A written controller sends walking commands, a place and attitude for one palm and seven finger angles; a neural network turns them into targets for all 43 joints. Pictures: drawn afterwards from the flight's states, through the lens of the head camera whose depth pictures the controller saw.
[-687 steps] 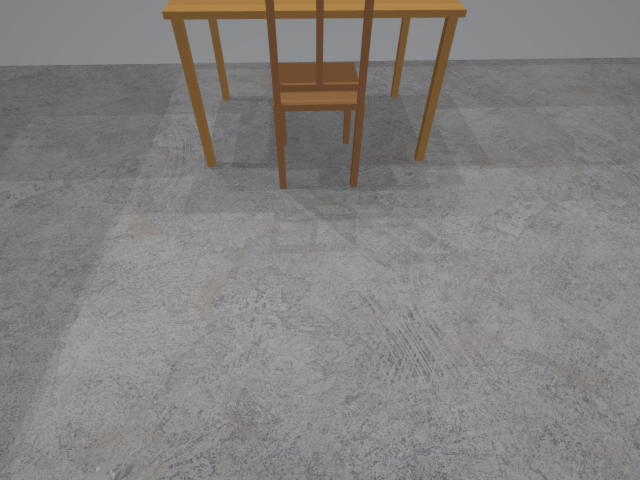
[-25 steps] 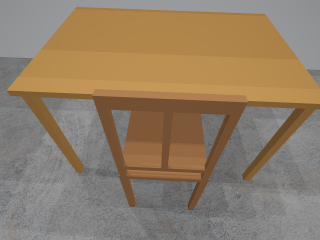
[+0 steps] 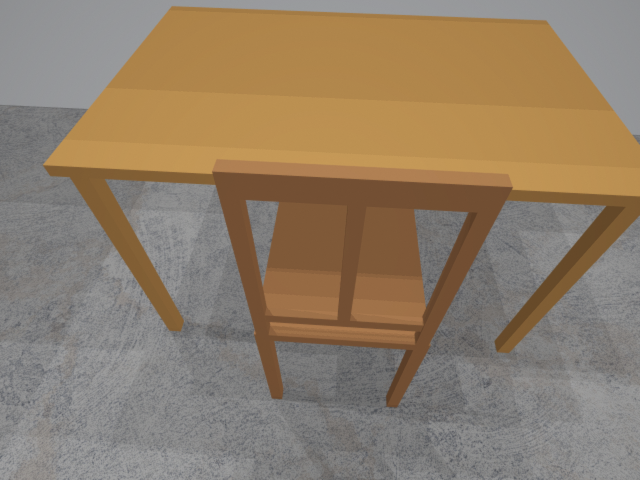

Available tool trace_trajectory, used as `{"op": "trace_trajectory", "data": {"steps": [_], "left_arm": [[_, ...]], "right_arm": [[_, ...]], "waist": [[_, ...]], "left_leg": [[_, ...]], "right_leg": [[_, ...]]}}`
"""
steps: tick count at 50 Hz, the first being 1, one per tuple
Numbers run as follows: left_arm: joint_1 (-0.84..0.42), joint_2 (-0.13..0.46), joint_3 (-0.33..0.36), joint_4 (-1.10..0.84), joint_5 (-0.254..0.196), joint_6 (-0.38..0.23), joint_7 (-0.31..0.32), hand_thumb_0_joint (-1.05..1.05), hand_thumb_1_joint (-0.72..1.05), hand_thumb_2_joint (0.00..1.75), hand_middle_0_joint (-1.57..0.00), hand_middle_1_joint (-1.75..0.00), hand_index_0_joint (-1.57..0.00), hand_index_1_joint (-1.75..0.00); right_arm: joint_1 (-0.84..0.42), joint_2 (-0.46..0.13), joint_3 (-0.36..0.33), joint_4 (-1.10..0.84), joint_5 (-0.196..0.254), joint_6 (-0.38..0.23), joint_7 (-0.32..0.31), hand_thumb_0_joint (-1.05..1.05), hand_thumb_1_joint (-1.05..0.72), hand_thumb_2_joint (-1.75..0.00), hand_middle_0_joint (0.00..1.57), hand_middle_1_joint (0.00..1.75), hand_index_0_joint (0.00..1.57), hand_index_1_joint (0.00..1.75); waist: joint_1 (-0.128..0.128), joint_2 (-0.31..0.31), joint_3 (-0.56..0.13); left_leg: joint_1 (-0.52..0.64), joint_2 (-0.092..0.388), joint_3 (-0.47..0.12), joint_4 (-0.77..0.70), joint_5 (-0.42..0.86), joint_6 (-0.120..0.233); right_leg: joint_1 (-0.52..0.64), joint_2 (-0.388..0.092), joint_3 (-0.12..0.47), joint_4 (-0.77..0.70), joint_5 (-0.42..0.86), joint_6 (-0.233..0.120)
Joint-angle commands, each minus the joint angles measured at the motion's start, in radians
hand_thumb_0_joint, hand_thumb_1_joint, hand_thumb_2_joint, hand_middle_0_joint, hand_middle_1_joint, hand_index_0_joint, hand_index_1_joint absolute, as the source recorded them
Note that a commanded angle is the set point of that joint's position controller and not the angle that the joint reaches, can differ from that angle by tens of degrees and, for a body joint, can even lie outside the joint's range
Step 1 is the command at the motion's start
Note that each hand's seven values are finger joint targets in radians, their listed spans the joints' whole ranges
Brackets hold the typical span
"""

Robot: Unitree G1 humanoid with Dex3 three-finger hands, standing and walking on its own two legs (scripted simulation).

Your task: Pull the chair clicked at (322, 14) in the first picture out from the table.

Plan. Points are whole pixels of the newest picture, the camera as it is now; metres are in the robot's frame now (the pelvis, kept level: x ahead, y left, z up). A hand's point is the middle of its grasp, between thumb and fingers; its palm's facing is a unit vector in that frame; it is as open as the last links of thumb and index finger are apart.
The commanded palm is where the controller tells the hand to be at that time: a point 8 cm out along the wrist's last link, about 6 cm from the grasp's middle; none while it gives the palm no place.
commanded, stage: come to a stop and stand still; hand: left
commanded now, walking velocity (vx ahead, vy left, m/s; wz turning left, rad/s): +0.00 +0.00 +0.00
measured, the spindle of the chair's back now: (349, 269) +0.45 +0.00 -0.07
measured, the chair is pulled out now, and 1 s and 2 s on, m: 0.00 0.00 0.00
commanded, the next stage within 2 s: look again from close up in 0.24 s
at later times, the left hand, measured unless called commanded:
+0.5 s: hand out of the picture +0.02 +0.19 -0.17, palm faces +0.00 -0.98 -0.21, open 7.4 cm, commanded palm none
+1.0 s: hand out of the picture +0.02 +0.20 -0.17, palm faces +0.02 -0.98 -0.19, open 7.4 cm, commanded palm none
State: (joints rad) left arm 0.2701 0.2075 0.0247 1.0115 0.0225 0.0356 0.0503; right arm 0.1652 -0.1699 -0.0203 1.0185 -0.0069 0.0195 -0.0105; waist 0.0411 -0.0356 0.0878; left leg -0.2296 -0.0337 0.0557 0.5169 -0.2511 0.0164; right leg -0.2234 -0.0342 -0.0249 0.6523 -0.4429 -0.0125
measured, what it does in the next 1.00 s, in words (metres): stands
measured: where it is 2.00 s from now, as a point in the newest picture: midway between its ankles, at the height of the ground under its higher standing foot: outside the picture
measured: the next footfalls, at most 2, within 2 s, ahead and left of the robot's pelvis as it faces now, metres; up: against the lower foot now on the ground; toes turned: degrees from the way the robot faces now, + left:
none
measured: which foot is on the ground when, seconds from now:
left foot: down 0.00-1.00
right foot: down 0.00-1.00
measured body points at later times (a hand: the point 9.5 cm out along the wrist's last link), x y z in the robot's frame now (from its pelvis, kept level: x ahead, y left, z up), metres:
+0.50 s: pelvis +0.00 +0.02 +0.00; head +0.01 +0.01 +0.45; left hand +0.02 +0.25 -0.15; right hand -0.01 -0.20 -0.16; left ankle +0.02 +0.12 -0.73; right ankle -0.02 -0.10 -0.73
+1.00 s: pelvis +0.02 +0.03 +0.01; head +0.03 +0.03 +0.46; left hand +0.02 +0.25 -0.15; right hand +0.04 -0.20 -0.15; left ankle +0.02 +0.12 -0.73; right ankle -0.02 -0.10 -0.73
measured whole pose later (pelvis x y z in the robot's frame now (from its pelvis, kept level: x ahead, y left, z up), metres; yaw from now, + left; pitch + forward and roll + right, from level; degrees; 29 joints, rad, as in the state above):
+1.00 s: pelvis +0.02 +0.03 +0.01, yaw +0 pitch -1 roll +0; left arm 0.31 0.15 -0.01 1.08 0.02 0.00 0.04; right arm 0.26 -0.17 0.01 1.09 0.00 -0.03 -0.02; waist 0.01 -0.01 0.02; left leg -0.20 -0.03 0.06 0.48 -0.27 0.05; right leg -0.14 -0.03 -0.03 0.48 -0.32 0.02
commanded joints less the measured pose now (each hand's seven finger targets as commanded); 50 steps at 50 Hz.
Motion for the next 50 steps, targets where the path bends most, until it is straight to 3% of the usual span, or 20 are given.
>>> {"op": "trace_trajectory", "data": {"steps": [1,3,5,6,8,10,14,15,16,17,18,21,23,26,28,31,37,38,42,50], "left_arm": [[0.099,0.064,0.004,-0.018,0.003,-0.020,-0.004,0.00,0.90,0.90,-0.20,-0.30,-0.20,-0.30],[0.079,0.088,0.002,-0.012,0.002,-0.036,-0.007,0.00,0.90,0.90,-0.20,-0.30,-0.20,-0.30],[0.046,0.106,0.005,-0.020,-0.004,-0.044,-0.008,0.00,0.90,0.90,-0.20,-0.30,-0.20,-0.30],[0.036,0.107,0.006,-0.019,-0.004,-0.046,-0.009,0.00,0.90,0.90,-0.20,-0.30,-0.20,-0.30],[0.023,0.105,0.004,-0.023,-0.007,-0.049,-0.010,0.00,0.90,0.90,-0.20,-0.30,-0.20,-0.30],[0.039,0.089,0.001,-0.016,-0.008,-0.050,-0.009,0.00,0.90,0.90,-0.20,-0.30,-0.20,-0.30],[0.076,0.070,-0.002,0.008,-0.009,-0.053,-0.008,0.00,0.90,0.90,-0.20,-0.30,-0.20,-0.30],[0.135,0.070,-0.011,0.040,0.006,-0.082,0.027,0.00,0.90,0.90,-0.20,-0.30,-0.20,-0.30],[0.078,0.108,-0.010,-0.009,-0.006,-0.089,0.019,0.00,0.90,0.90,-0.20,-0.30,-0.20,-0.30],[0.029,0.099,-0.010,-0.027,-0.007,-0.089,0.011,0.00,0.90,0.90,-0.20,-0.30,-0.20,-0.30],[0.019,0.104,-0.003,-0.037,-0.003,-0.091,0.006,0.00,0.90,0.90,-0.20,-0.30,-0.20,-0.30],[0.055,0.069,-0.010,-0.023,-0.010,-0.075,-0.001,0.00,0.90,0.90,-0.20,-0.30,-0.20,-0.30],[0.063,0.056,-0.013,-0.015,-0.006,-0.066,-0.005,0.00,0.90,0.90,-0.20,-0.30,-0.20,-0.30],[0.073,0.041,-0.016,-0.009,-0.008,-0.060,-0.005,0.00,0.90,0.90,-0.20,-0.30,-0.20,-0.30],[0.068,0.041,-0.016,-0.009,-0.008,-0.055,-0.008,0.00,0.90,0.90,-0.20,-0.30,-0.20,-0.30],[0.080,0.035,-0.015,-0.006,-0.008,-0.056,-0.006,0.00,0.90,0.90,-0.20,-0.30,-0.20,-0.30],[0.085,0.042,-0.015,0.007,-0.008,-0.057,-0.006,0.00,0.90,0.90,-0.20,-0.30,-0.20,-0.30],[0.087,0.041,-0.015,0.011,-0.009,-0.055,-0.007,0.00,0.90,0.90,-0.20,-0.30,-0.20,-0.30],[0.094,0.048,-0.015,0.023,-0.009,-0.058,-0.005,0.00,0.90,0.90,-0.20,-0.30,-0.20,-0.30],[0.100,0.047,-0.019,0.047,-0.007,-0.055,-0.006,0.00,0.90,0.90,-0.20,-0.30,-0.20,-0.30]], "right_arm": [[-0.018,-0.128,-0.007,-0.051,-0.001,-0.008,-0.007,0.00,-0.90,-0.90,0.20,0.30,0.20,0.30],[0.021,-0.105,-0.008,-0.043,0.004,-0.003,-0.004,0.00,-0.90,-0.90,0.20,0.30,0.20,0.30],[0.065,-0.092,-0.012,-0.027,0.002,0.003,-0.004,0.00,-0.90,-0.90,0.20,0.30,0.20,0.30],[0.086,-0.086,-0.010,-0.013,-0.001,0.004,-0.002,0.00,-0.90,-0.90,0.20,0.30,0.20,0.30],[0.119,-0.079,-0.006,0.005,-0.001,0.000,-0.001,0.00,-0.90,-0.90,0.20,0.30,0.20,0.30],[0.124,-0.085,0.000,0.016,-0.001,-0.009,-0.002,0.00,-0.90,-0.90,0.20,0.30,0.20,0.30],[0.137,-0.080,0.008,0.038,0.002,-0.023,-0.006,0.00,-0.90,-0.90,0.20,0.30,0.20,0.30],[0.060,-0.105,0.008,-0.030,-0.001,-0.045,-0.005,0.00,-0.90,-0.90,0.20,0.30,0.20,0.30],[0.139,-0.064,0.011,-0.055,-0.002,-0.036,0.002,0.00,-0.90,-0.90,0.20,0.30,0.20,0.30],[0.159,-0.062,0.011,-0.034,-0.007,-0.035,0.002,0.00,-0.90,-0.90,0.20,0.30,0.20,0.30],[0.200,-0.069,0.015,-0.028,-0.014,-0.042,0.006,0.00,-0.90,-0.90,0.20,0.30,0.20,0.30],[0.197,-0.080,0.019,-0.030,-0.010,-0.050,-0.003,0.00,-0.90,-0.90,0.20,0.30,0.20,0.30],[0.184,-0.082,0.020,-0.035,-0.008,-0.053,-0.008,0.00,-0.90,-0.90,0.20,0.30,0.20,0.30],[0.191,-0.090,0.019,-0.029,-0.006,-0.053,-0.010,0.00,-0.90,-0.90,0.20,0.30,0.20,0.30],[0.193,-0.089,0.019,-0.023,-0.005,-0.052,-0.010,0.00,-0.90,-0.90,0.20,0.30,0.20,0.30],[0.192,-0.100,0.016,-0.013,-0.005,-0.056,-0.011,0.00,-0.90,-0.90,0.20,0.30,0.20,0.30],[0.185,-0.100,0.014,0.011,-0.003,-0.061,-0.014,0.00,-0.90,-0.90,0.20,0.30,0.20,0.30],[0.177,-0.099,0.015,0.014,-0.001,-0.062,-0.015,0.00,-0.90,-0.90,0.20,0.30,0.20,0.30],[0.169,-0.102,0.015,0.024,0.000,-0.063,-0.017,0.00,-0.90,-0.90,0.20,0.30,0.20,0.30],[0.144,-0.099,0.013,0.039,0.002,-0.057,-0.018,0.00,-0.90,-0.90,0.20,0.30,0.20,0.30]], "waist": [[0.014,0.134,-0.034],[-0.012,0.014,-0.026],[-0.039,-0.044,-0.002],[-0.048,-0.068,0.002],[-0.057,-0.045,0.000],[-0.050,0.018,-0.004],[-0.034,0.061,-0.023],[-0.009,-0.061,0.002],[-0.068,-0.083,-0.092],[-0.080,-0.007,-0.065],[-0.088,0.079,-0.122],[-0.061,0.129,-0.080],[-0.045,0.108,-0.017],[-0.041,0.039,0.003],[-0.041,0.034,0.029],[-0.039,0.037,-0.019],[-0.039,0.013,-0.060],[-0.035,0.038,-0.047],[-0.036,0.032,-0.067],[-0.038,0.035,-0.032]], "left_leg": [[-0.073,0.199,-0.224,-0.227,0.028,0.092],[-0.020,0.118,-0.156,-0.167,-0.025,0.032],[0.024,0.086,-0.118,-0.125,-0.066,0.004],[0.053,0.078,-0.103,-0.105,-0.031,-0.003],[0.080,0.090,-0.102,-0.125,0.019,-0.003],[0.069,0.105,-0.121,-0.153,0.046,0.003],[0.053,0.119,-0.129,-0.172,0.109,0.012],[-0.041,0.135,-0.088,0.050,0.202,-0.008],[-0.029,0.091,-0.077,0.029,-0.040,-0.008],[-0.010,0.083,-0.075,0.014,-0.033,-0.006],[0.015,0.088,-0.070,-0.006,0.046,-0.006],[-0.036,0.118,-0.129,-0.060,0.097,0.021],[-0.086,0.127,-0.152,-0.094,0.093,0.034],[-0.088,0.124,-0.158,-0.120,0.051,0.037],[-0.090,0.123,-0.161,-0.145,0.028,0.040],[-0.040,0.128,-0.161,-0.147,0.077,0.042],[0.032,0.129,-0.139,-0.134,0.195,0.042],[0.034,0.131,-0.139,-0.144,0.194,0.045],[0.066,0.126,-0.126,-0.116,0.287,0.040],[0.075,0.124,-0.119,-0.129,0.248,0.035]], "right_leg": [[0.045,-0.035,0.020,-0.140,0.121,0.009],[0.000,-0.070,0.086,-0.292,0.143,-0.007],[-0.095,-0.121,0.147,-0.365,0.005,-0.040],[-0.120,-0.132,0.158,-0.383,-0.003,-0.050],[-0.122,-0.118,0.131,-0.365,0.046,-0.050],[-0.099,-0.092,0.107,-0.336,0.100,-0.032],[-0.029,-0.078,0.084,-0.306,0.214,-0.023],[0.004,-0.112,0.126,-0.296,0.602,-0.003],[0.016,-0.174,0.176,-0.319,0.389,-0.043],[-0.037,-0.163,0.160,-0.314,0.243,-0.069],[-0.007,-0.143,0.118,-0.273,0.266,-0.083],[0.006,-0.066,0.072,-0.222,0.188,-0.057],[0.004,-0.046,0.055,-0.220,0.181,-0.047],[0.004,-0.042,0.056,-0.220,0.161,-0.039],[-0.012,-0.038,0.051,-0.223,0.151,-0.035],[0.004,-0.041,0.048,-0.210,0.189,-0.025],[0.016,-0.054,0.048,-0.212,0.262,-0.016],[0.008,-0.052,0.044,-0.217,0.254,-0.014],[0.026,-0.063,0.050,-0.220,0.320,-0.011],[0.010,-0.066,0.055,-0.246,0.320,-0.009]]}}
